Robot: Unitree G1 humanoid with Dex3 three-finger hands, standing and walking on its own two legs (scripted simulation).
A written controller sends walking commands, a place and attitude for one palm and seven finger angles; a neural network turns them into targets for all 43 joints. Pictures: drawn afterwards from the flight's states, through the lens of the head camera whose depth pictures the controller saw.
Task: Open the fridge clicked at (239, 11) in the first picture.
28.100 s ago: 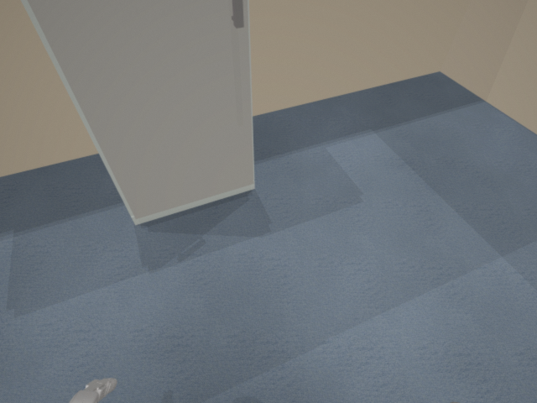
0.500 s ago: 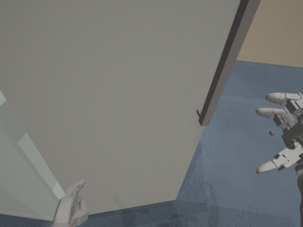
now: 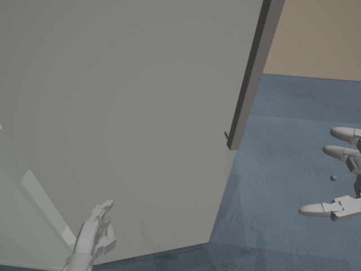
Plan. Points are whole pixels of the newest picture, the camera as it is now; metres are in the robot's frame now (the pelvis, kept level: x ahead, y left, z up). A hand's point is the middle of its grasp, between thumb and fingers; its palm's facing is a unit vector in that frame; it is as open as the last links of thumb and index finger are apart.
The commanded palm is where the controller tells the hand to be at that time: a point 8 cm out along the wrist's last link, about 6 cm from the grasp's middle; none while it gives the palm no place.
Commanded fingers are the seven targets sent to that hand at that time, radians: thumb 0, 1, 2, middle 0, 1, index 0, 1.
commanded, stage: draw the hand back to the body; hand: right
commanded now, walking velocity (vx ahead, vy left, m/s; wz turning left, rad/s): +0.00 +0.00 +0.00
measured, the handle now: (245, 80) +0.42 -0.14 +0.26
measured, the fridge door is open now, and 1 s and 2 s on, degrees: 73 73 73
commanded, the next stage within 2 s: step back with the hand held close in 0.96 s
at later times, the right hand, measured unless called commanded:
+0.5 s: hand (341, 190) +0.21 -0.27 +0.17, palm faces +0.45 +0.82 -0.36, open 9.6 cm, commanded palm +0.15 -0.30 +0.19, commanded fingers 0.00 -0.79 -0.85 0.20 0.36 0.20 0.36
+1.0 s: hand (341, 194) +0.20 -0.27 +0.17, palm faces +0.48 +0.80 -0.36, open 7.5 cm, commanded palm +0.15 -0.30 +0.18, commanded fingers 0.00 -0.90 -0.90 0.20 0.30 0.20 0.30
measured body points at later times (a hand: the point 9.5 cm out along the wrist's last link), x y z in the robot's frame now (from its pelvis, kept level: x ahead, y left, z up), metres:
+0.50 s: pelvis +0.01 -0.01 +0.01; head -0.02 +0.01 +0.46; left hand +0.19 +0.22 -0.07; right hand +0.18 -0.31 +0.19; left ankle +0.00 +0.13 -0.73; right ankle +0.02 -0.12 -0.73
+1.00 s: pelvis +0.01 +0.00 +0.01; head -0.02 +0.02 +0.46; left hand +0.21 +0.21 -0.07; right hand +0.17 -0.31 +0.19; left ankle +0.00 +0.13 -0.73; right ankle +0.02 -0.12 -0.73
